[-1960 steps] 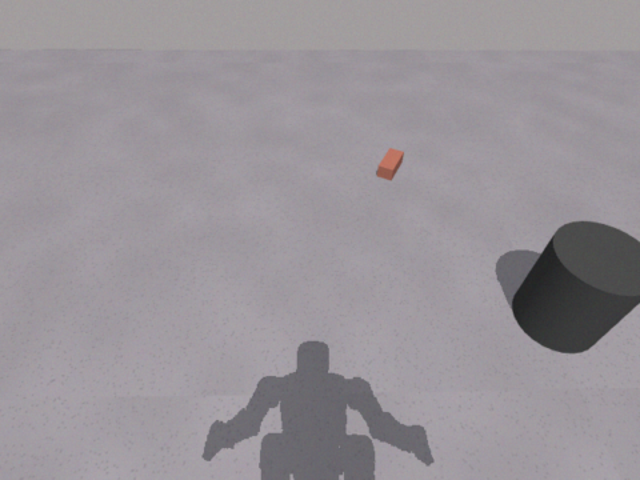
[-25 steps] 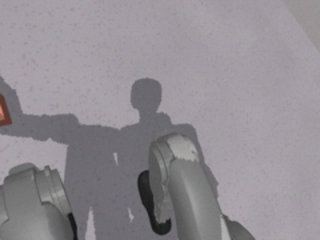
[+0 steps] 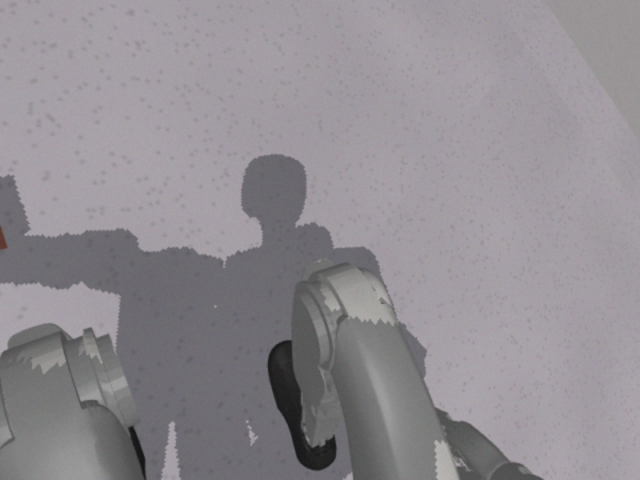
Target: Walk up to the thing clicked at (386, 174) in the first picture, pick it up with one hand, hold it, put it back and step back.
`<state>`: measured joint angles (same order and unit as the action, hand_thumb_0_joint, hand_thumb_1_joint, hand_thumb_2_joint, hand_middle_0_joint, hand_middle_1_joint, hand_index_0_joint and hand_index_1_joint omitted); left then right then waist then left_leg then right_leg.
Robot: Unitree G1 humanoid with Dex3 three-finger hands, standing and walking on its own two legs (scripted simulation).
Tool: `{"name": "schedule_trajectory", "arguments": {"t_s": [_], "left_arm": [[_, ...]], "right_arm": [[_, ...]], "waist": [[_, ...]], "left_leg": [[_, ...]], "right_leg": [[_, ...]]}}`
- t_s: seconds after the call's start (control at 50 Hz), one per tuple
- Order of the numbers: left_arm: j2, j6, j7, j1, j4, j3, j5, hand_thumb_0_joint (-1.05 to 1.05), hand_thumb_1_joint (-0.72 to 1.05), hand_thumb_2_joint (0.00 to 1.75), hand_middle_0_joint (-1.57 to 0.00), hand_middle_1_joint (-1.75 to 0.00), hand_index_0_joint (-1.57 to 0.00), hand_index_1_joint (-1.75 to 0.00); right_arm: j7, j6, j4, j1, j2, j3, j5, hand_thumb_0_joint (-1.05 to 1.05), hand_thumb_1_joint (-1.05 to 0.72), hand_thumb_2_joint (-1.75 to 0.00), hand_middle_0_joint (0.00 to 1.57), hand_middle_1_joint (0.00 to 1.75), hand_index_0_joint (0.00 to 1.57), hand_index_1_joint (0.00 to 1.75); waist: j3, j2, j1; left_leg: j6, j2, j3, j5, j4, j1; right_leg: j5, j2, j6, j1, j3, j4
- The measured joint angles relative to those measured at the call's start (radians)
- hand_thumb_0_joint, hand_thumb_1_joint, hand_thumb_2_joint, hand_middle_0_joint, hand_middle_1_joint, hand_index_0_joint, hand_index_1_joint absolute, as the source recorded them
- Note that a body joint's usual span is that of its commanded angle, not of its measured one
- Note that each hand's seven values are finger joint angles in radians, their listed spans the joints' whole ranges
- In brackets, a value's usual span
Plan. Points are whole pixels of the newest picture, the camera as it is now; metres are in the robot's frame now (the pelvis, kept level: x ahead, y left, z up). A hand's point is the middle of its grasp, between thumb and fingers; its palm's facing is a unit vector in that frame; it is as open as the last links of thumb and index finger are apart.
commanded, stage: rest palm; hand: left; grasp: from above
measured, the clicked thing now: out of the picture +0.43 +0.36 -0.26
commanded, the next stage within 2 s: close in 0.08 s
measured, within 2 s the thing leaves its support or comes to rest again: neither
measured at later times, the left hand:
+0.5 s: hand out of the picture +0.42 +0.35 -0.24, palm faces -0.42 -0.15 -0.89, open 13.4 cm
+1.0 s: hand out of the picture +0.41 +0.35 -0.23, palm faces -0.43 -0.15 -0.89, open 11.7 cm
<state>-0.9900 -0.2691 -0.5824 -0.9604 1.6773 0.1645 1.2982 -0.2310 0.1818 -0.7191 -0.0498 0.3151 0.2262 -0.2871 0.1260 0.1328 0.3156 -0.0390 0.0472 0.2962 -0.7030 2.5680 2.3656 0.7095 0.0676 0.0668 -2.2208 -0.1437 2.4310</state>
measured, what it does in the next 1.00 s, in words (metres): stands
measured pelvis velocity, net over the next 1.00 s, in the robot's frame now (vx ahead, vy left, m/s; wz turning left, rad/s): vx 0.00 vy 0.00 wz -0.02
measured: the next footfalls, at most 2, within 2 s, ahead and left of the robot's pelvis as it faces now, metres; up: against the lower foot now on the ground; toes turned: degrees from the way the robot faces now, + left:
none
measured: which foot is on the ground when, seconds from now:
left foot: down 0.00-1.00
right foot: down 0.00-1.00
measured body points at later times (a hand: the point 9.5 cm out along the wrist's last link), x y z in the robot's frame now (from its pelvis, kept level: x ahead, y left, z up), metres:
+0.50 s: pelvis +0.00 +0.00 +0.00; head +0.26 +0.13 +0.34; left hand +0.44 +0.36 -0.18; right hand +0.08 -0.26 -0.07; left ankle +0.06 +0.14 -0.26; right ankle +0.10 -0.12 -0.26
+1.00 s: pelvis +0.00 +0.00 +0.00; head +0.25 +0.14 +0.34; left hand +0.43 +0.36 -0.18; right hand +0.08 -0.26 -0.06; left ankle +0.06 +0.14 -0.26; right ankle +0.10 -0.12 -0.26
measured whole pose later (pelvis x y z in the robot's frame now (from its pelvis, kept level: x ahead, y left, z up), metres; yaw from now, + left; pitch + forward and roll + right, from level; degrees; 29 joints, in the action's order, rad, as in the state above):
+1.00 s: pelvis +0.00 +0.00 +0.00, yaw -1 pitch +25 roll -14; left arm -1.02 -0.30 -0.61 -0.96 1.68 0.13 1.30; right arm -0.24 0.20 -0.70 -0.04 0.33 0.27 -0.29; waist 0.15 0.15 0.32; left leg -0.04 0.05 0.32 -0.70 2.57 2.35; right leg 0.70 0.08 0.07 -2.20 -0.16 2.42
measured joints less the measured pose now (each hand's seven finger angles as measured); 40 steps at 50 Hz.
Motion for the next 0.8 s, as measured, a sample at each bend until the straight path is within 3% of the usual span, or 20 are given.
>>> {"name": "schedule_trajectory", "arguments": {"t_s": [0.06,0.24,0.42,0.62,0.8], "left_arm": [[0.000,-0.002,0.002,-0.005,0.006,-0.016,-0.001,0.00,-0.58,1.05,-0.08,-0.96,-0.05,-0.98],[-0.007,-0.010,-0.026,0.001,0.021,-0.011,0.007,0.00,-0.56,1.04,-0.08,-0.97,-0.06,-0.99],[-0.012,0.007,-0.042,-0.013,0.030,-0.021,0.005,0.00,-0.44,0.99,-0.14,-0.96,-0.13,-0.97],[-0.030,0.028,-0.002,-0.015,0.022,-0.012,-0.025,0.00,-0.35,0.91,-0.20,-0.92,-0.20,-0.92],[-0.027,-0.015,0.024,0.017,-0.014,-0.012,-0.028,0.00,-0.26,0.86,-0.26,-0.88,-0.27,-0.88]], "right_arm": [[-0.003,0.004,-0.001,-0.001,0.001,0.006,0.000,0.00,-0.90,-0.91,0.20,0.30,0.20,0.29],[-0.012,0.015,0.002,0.002,0.003,0.027,-0.006,0.00,-0.90,-0.91,0.21,0.30,0.20,0.29],[-0.018,0.035,0.004,0.009,0.009,0.040,-0.008,0.00,-0.89,-0.90,0.21,0.30,0.20,0.29],[-0.020,0.044,0.012,-0.002,0.013,0.036,-0.002,0.00,-0.90,-0.90,0.20,0.30,0.20,0.29],[-0.016,0.023,0.017,-0.007,0.012,0.037,0.004,0.00,-0.90,-0.90,0.21,0.30,0.20,0.29]], "waist": [[0.002,0.002,0.002],[0.013,0.010,0.010],[0.021,0.014,0.018],[0.027,0.009,0.021],[0.033,0.006,0.006]], "left_leg": [[0.001,-0.001,0.001,-0.001,0.002,-0.001],[0.001,0.001,0.011,-0.005,0.008,-0.008],[0.003,0.002,0.014,-0.004,0.014,-0.006],[0.004,0.001,0.014,-0.005,0.014,-0.006],[0.004,0.002,0.015,-0.007,0.003,-0.014]], "right_leg": [[0.001,0.000,-0.001,0.003,-0.001,0.000],[-0.001,0.004,0.003,0.011,-0.008,-0.002],[-0.006,0.008,0.004,0.009,-0.009,0.000],[-0.003,0.007,0.007,0.012,-0.010,-0.001],[-0.003,0.006,0.006,0.021,-0.012,-0.013]]}}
